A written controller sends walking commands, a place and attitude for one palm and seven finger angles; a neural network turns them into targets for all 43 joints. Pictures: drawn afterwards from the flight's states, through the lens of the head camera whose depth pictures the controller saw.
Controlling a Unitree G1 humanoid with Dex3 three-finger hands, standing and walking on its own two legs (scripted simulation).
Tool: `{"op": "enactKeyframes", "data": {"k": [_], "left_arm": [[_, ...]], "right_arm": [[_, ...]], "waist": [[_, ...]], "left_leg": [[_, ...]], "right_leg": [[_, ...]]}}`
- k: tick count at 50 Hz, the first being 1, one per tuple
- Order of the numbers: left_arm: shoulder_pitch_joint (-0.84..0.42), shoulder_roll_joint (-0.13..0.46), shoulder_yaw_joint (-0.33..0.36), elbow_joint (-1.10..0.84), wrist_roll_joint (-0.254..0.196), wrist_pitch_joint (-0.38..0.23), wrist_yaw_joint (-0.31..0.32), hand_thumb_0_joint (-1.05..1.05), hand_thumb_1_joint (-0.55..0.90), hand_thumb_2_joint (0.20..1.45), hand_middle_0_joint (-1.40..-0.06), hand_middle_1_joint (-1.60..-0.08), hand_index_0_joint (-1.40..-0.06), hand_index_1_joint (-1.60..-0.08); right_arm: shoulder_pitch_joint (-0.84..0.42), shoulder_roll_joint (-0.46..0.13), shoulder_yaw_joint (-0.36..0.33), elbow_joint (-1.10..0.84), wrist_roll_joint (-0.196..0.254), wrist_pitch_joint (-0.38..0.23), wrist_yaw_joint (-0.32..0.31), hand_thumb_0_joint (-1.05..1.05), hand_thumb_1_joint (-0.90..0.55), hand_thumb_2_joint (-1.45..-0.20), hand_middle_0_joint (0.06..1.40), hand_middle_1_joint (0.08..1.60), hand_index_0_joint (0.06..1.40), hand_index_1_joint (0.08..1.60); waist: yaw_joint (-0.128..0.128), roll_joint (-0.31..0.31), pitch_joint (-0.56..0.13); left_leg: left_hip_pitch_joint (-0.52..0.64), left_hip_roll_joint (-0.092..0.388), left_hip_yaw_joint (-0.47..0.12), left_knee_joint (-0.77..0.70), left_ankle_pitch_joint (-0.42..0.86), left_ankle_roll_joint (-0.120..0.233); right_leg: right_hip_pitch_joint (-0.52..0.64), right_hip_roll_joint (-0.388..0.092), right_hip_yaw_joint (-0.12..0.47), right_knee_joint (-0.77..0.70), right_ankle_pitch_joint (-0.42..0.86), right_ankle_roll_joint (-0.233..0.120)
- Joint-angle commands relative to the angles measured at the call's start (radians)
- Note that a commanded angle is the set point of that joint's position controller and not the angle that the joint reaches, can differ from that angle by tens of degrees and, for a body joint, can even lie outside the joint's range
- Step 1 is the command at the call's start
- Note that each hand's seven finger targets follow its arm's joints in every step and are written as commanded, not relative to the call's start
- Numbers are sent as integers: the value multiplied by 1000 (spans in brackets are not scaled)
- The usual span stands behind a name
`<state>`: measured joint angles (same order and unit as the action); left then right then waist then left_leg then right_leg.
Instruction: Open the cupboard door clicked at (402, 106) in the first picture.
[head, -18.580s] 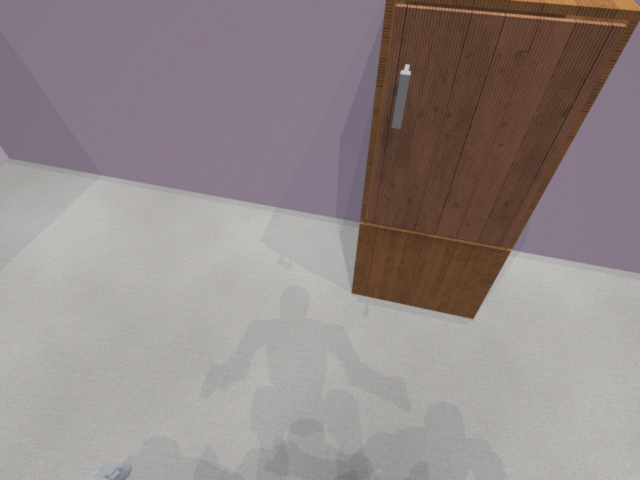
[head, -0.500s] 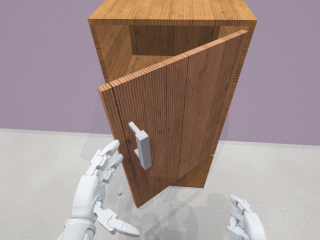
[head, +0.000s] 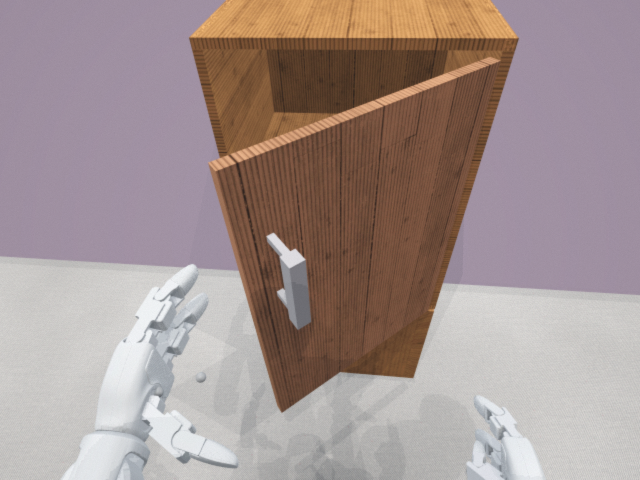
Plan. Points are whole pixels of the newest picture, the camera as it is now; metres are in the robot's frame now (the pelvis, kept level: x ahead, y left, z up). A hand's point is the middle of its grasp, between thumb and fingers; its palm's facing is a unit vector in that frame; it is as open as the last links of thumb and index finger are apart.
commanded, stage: draw the hand back to the body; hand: left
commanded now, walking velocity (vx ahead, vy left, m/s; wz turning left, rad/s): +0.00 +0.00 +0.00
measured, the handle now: (287, 281) +0.33 +0.07 +0.10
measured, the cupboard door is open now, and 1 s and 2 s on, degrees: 41 41 41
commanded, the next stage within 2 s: step back with the hand held close in 1.34 s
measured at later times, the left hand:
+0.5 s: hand (112, 363) +0.20 +0.21 +0.14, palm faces +0.21 -0.94 -0.27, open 14.6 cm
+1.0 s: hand (28, 312) +0.22 +0.28 +0.19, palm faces +0.42 -0.82 -0.39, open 8.7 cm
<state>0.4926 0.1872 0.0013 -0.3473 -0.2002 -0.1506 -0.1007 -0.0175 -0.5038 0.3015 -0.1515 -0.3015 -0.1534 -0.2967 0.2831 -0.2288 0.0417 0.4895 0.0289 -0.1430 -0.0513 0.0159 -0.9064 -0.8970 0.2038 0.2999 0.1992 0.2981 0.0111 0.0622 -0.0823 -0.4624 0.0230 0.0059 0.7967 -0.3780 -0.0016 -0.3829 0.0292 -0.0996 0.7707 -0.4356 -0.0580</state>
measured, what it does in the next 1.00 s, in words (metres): stands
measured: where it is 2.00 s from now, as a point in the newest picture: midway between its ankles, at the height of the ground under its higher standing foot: outside the picture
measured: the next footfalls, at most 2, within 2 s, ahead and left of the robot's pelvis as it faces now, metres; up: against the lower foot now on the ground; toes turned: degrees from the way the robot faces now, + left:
none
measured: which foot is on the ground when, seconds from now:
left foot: down 0.00-1.00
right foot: down 0.00-1.00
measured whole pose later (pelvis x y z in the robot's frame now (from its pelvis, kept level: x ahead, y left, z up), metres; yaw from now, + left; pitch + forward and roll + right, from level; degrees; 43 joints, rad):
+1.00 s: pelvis +0.02 +0.03 +0.04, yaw -2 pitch -4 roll -1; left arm 0.47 0.36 0.32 -0.41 -0.06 -0.07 0.12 0.00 0.66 0.80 -0.20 -0.30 -0.20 -0.30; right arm 0.20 -0.23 0.03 0.63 0.00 -0.09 -0.07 0.01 -0.91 -0.90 0.21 0.30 0.20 0.30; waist 0.07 0.05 0.02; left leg -0.11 -0.01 0.06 0.42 -0.24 0.03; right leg -0.04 0.01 -0.04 0.37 -0.26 -0.02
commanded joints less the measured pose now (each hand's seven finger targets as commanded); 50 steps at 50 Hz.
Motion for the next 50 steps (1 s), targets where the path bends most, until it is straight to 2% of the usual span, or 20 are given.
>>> {"op": "enactKeyframes", "data": {"k": [1, 5, 6, 8, 13, 14, 15, 17, 19, 22, 23, 26, 35, 36, 39, 42, 45, 46, 48, 50], "left_arm": [[-53, 90, 69, -219, -25, -25, -31, 0, -500, 300, -150, -300, -150, -300], [-64, 115, 100, -246, -33, 24, -52, 0, -500, 300, -150, -300, -150, -300], [-75, 132, 119, -261, -34, 29, -49, 0, -500, 300, -150, -300, -150, -300], [-73, 141, 145, -296, -42, 36, -46, 0, -500, 300, -150, -300, -150, -300], [-73, 143, 175, -323, -71, 35, -59, 0, -325, 375, -156, -300, -156, -300], [-98, 268, 180, -402, 72, 19, 60, 0, -290, 390, -158, -300, -158, -300], [-32, 187, 147, -356, 86, 30, 109, 0, -255, 405, -159, -300, -159, -300], [-4, 150, 118, -334, 110, 41, 144, 0, -185, 435, -161, -300, -161, -300], [-32, 166, 125, -334, 130, 35, 170, 0, -115, 465, -164, -300, -164, -300], [-50, 193, 152, -333, 151, 25, 199, 0, -10, 510, -168, -300, -168, -300], [-53, 198, 159, -342, 156, 22, 206, 0, 25, 525, -169, -300, -169, -300], [-60, 242, 210, -345, 163, 16, 224, 0, 130, 570, -173, -300, -173, -300], [-34, 260, 296, -318, 155, 19, 232, 0, 445, 705, -184, -300, -184, -300], [-26, 274, 317, -288, 155, 22, 234, 0, 480, 720, -185, -300, -185, -300], [-52, 283, 342, -303, 152, 19, 232, 0, 585, 765, -189, -300, -189, -300], [-78, 314, 382, -309, 151, 14, 237, 0, 690, 810, -192, -300, -192, -300], [-93, 340, 426, -294, 143, 12, 241, 0, 795, 855, -196, -300, -196, -300], [-110, 355, 439, -293, 146, 10, 244, 0, 830, 870, -198, -300, -198, -300], [-117, 359, 460, -278, 140, 8, 246, 0, 900, 900, -200, -300, -200, -300], [-104, 318, 420, -258, 139, 9, 240, 0, 900, 900, -200, -300, -200, -300]], "right_arm": [[-144, -98, -31, -170, 9, -85, -15, 0, -900, -900, 200, 300, 200, 300], [-148, -100, -25, -168, 13, -90, -20, 0, -900, -900, 200, 300, 200, 300], [-154, -102, -26, -165, 14, -93, -22, 0, -900, -900, 200, 300, 200, 300], [-149, -97, -24, -167, 13, -98, -24, 0, -900, -900, 200, 300, 200, 300], [-149, -101, -22, -152, 16, -113, -25, 0, -900, -900, 200, 300, 200, 300], [-165, -95, -22, -140, -2, -99, -44, 0, -900, -900, 200, 300, 200, 300], [-161, -80, -17, -132, -12, -94, -49, 0, -900, -900, 200, 300, 200, 300], [-159, -84, -16, -117, -16, -83, -46, 0, -900, -900, 200, 300, 200, 300], [-171, -90, -15, -104, -19, -69, -42, 0, -900, -900, 200, 300, 200, 300], [-185, -94, -18, -91, -27, -62, -45, 0, -900, -900, 200, 300, 200, 300], [-187, -94, -18, -89, -29, -59, -42, 0, -900, -900, 200, 300, 200, 300], [-201, -96, -18, -75, -34, -55, -44, 0, -900, -900, 200, 300, 200, 300], [-206, -100, -33, -47, -35, -24, -30, 0, -900, -900, 200, 300, 200, 300], [-211, -104, -37, -40, -35, -20, -29, 0, -900, -900, 200, 300, 200, 300], [-211, -106, -42, -40, -33, -6, -24, 0, -900, -900, 200, 300, 200, 300], [-215, -106, -47, -33, -32, -4, -24, 0, -900, -900, 200, 300, 200, 300], [-220, -104, -49, -27, -30, 0, -24, 0, -900, -900, 200, 300, 200, 300], [-223, -108, -51, -22, -27, 0, -26, 0, -900, -900, 200, 300, 200, 300], [-219, -105, -51, -17, -28, 0, -26, 0, -900, -900, 200, 300, 200, 300], [-222, -108, -54, -16, -28, 0, -22, 0, -900, -900, 200, 300, 200, 300]], "waist": [[15, -96, -35], [24, -67, -13], [31, -39, -24], [37, -36, -48], [36, -36, -60], [56, -42, -16], [39, -50, 31], [33, -59, 46], [30, -8, 53], [34, -10, 43], [36, 18, 35], [47, 5, 23], [53, -1, 11], [57, -24, 22], [54, -20, 18], [57, 20, 11], [60, 3, 23], [60, 34, 26], [59, 33, 28], [54, 19, 34]], "left_leg": [[86, -33, -31, -99, 130, 34], [109, -32, -33, -140, 135, 34], [125, -33, -33, -146, 148, 34], [152, -31, -36, -160, 175, 32], [186, -28, -44, -178, 205, 29], [205, -17, -31, -218, 191, 30], [221, -19, -23, -226, 181, 30], [241, -11, -30, -248, 187, 30], [267, -7, -33, -283, 182, 27], [304, 0, -38, -328, 196, 26], [318, 3, -42, -343, 206, 24], [341, 6, -44, -374, 250, 21], [398, 18, -33, -411, 418, 11], [390, 20, -33, -416, 419, 11], [400, 20, -27, -420, 438, 9], [411, 22, -27, -424, 457, 6], [404, 17, -19, -427, 422, 10], [405, 17, -19, -426, 425, 10], [406, 15, -20, -430, 420, 8], [414, 14, -15, -432, 412, 13]], "right_leg": [[-11, -41, 129, -229, 188, 59], [-6, -29, 94, -225, 190, 53], [6, -29, 88, -223, 203, 48], [18, -20, 66, -208, 240, 46], [34, -10, 45, -207, 277, 44], [53, -30, 103, -293, 251, 34], [42, -37, 99, -324, 228, 36], [57, -36, 84, -329, 223, 38], [78, -35, 82, -347, 208, 37], [122, -32, 75, -366, 213, 35], [135, -32, 76, -367, 219, 32], [187, -29, 72, -381, 253, 29], [261, -25, 74, -408, 370, 33], [269, -23, 74, -415, 375, 32], [276, -22, 77, -420, 390, 33], [285, -25, 80, -424, 399, 33], [285, -23, 81, -438, 395, 32], [289, -24, 84, -443, 395, 29], [288, -25, 81, -443, 393, 30], [281, -25, 81, -449, 391, 34]]}}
